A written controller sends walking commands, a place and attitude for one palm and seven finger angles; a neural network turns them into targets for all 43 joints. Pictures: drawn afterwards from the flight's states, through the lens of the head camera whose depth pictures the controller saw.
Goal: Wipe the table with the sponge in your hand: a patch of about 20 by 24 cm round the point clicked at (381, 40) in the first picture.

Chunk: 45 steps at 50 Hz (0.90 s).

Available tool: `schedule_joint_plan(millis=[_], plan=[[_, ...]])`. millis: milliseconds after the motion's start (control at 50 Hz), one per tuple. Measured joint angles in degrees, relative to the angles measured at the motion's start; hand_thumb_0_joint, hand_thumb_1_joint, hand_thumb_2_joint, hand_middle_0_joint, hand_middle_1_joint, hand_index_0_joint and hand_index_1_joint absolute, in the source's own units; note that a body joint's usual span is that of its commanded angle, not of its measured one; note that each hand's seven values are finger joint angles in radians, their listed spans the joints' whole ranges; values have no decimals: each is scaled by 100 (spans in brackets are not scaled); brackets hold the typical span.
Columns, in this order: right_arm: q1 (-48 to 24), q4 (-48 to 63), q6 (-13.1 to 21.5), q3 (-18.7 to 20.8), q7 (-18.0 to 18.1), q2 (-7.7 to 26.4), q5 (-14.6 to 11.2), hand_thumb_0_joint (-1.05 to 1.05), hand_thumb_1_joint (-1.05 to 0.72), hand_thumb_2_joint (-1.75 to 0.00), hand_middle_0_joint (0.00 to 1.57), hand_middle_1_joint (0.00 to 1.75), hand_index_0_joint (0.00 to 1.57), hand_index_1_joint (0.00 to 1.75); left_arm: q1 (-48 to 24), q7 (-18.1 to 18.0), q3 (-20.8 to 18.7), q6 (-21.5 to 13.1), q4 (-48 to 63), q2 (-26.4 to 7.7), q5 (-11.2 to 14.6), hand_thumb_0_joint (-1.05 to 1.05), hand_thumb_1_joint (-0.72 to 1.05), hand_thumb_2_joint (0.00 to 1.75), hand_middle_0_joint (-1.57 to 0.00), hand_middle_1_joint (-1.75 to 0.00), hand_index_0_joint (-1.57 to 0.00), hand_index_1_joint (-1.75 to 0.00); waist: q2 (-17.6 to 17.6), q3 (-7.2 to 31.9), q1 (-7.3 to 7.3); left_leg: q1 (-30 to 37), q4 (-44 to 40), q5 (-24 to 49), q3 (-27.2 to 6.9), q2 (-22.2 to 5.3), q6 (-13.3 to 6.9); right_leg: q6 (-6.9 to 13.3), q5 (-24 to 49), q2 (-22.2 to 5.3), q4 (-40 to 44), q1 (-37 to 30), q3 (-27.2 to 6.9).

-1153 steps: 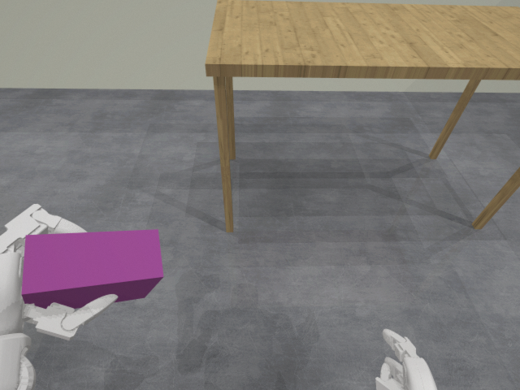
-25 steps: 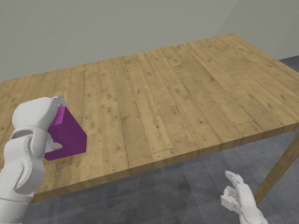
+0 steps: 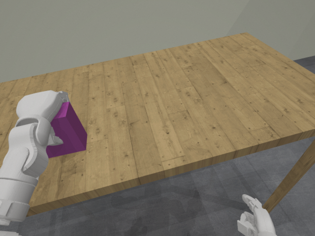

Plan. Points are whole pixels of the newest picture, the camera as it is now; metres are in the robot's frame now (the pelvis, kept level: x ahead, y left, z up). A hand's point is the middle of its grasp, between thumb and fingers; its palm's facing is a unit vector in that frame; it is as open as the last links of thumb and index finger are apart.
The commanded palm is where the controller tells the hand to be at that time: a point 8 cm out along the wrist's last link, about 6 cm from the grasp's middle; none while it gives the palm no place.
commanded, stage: wipe forward along the first lane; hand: left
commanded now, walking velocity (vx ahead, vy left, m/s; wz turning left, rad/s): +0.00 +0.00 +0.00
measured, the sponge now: (61, 136) +0.31 +0.31 +0.11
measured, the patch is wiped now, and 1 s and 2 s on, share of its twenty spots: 0.15 0.35 0.35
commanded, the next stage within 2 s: slide across to the middle lane in 1.08 s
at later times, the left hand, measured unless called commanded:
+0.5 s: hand (57, 109) +0.36 +0.32 +0.16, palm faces -0.05 +0.00 -1.00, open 10.0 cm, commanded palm +0.35 +0.32 +0.19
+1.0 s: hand (60, 95) +0.42 +0.35 +0.16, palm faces -0.14 +0.03 -0.99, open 10.0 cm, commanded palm +0.41 +0.34 +0.20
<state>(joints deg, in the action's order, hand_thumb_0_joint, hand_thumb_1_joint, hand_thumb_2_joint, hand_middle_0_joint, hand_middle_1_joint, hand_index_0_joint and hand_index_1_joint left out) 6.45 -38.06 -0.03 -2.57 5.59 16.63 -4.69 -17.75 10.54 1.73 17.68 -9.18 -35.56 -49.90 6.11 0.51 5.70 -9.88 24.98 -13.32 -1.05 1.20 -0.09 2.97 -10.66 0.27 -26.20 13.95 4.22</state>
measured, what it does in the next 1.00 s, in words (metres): stands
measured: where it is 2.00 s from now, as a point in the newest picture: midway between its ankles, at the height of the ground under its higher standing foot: outside the picture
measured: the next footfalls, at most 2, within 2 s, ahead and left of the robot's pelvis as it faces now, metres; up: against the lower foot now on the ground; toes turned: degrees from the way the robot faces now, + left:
none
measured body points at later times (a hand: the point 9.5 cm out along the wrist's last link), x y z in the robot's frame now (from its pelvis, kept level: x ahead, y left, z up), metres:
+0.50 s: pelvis +0.00 +0.00 +0.00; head +0.01 -0.04 +0.45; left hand +0.36 +0.32 +0.21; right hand +0.18 -0.24 -0.11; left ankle +0.00 +0.12 -0.74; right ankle +0.04 -0.09 -0.74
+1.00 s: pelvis +0.01 +0.01 +0.00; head +0.04 -0.02 +0.45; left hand +0.42 +0.34 +0.22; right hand +0.12 -0.26 -0.13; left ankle +0.00 +0.12 -0.74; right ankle +0.04 -0.09 -0.74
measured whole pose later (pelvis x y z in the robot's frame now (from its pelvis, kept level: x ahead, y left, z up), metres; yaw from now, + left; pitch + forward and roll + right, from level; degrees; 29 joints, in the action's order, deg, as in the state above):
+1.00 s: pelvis +0.01 +0.01 +0.00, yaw -1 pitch +5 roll +0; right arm 15.0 -39.7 -4.2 -0.2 5.9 17.9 -5.4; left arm -42.7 10.4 0.6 3.8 -46.2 -41.6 -55.3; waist 4.4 2.1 0.6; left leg -16.7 25.3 -13.6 -0.5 1.0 -1.0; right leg 2.3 -9.2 0.6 -24.0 19.8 3.6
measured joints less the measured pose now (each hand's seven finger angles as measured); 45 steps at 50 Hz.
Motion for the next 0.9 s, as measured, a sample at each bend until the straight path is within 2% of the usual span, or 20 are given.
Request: schedule_joint_plan(millis=[120,300,600,900], plan=[[79,-46,-48,15,-10,6,-25,1,-91,-90,21,30,21,30,-364,-42,95,-54,-429,49,-100,-1,-51,106,-75,-132,-77,-132,-11,31,-28,-60,-30,31,-38,23,-16,-14,25,-24,49,37,35],[138,-9,-139,25,-26,15,-47,1,-91,-90,21,30,21,30,-828,15,76,-196,-1132,-16,-192,0,-52,106,-75,-132,-77,-132,-55,73,-152,-161,-12,20,-30,6,-24,-18,54,-4,92,114,28],[422,-44,-312,135,-20,112,-60,1,-91,-90,21,30,21,30,-1418,5,-30,-642,-2070,-178,-287,0,-53,108,-76,-132,-77,-133,-112,135,-275,-391,59,-11,-17,-14,-38,-25,73,19,103,312,16],[724,-97,-371,183,30,102,-72,1,-91,-90,21,30,21,30,-2379,22,-71,-1185,-3511,-540,-540,1,-53,108,-76,-132,-77,-133,-173,147,-509,-634,70,-18,28,-34,-62,-42,130,45,174,534,-31]])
